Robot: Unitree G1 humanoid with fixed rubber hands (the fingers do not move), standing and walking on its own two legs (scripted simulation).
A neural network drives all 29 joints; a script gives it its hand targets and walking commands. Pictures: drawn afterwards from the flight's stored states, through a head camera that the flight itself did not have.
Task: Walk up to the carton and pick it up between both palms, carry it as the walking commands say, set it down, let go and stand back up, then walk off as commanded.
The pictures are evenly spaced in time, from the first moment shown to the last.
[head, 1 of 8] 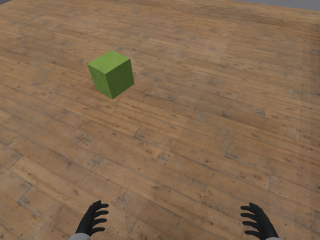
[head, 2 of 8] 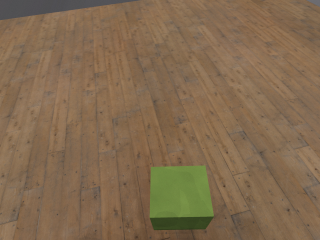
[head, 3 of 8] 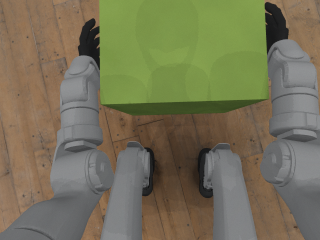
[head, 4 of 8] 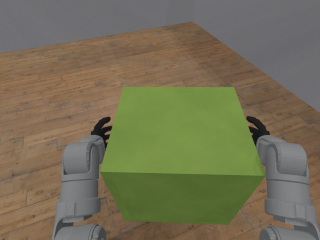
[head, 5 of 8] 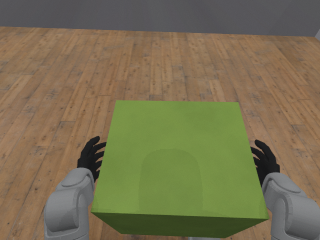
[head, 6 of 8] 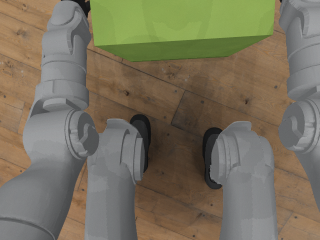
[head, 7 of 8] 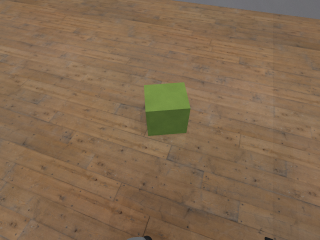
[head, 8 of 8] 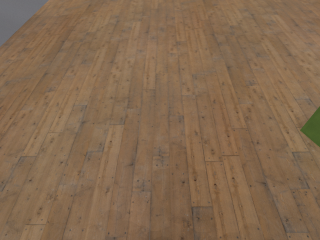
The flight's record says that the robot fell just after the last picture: no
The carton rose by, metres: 0.66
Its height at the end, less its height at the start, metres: +0.00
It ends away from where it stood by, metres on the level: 0.60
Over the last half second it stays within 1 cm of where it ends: yes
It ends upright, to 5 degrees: yes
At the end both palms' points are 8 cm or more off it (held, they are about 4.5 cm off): yes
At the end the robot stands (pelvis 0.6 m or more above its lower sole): yes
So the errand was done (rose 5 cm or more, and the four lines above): yes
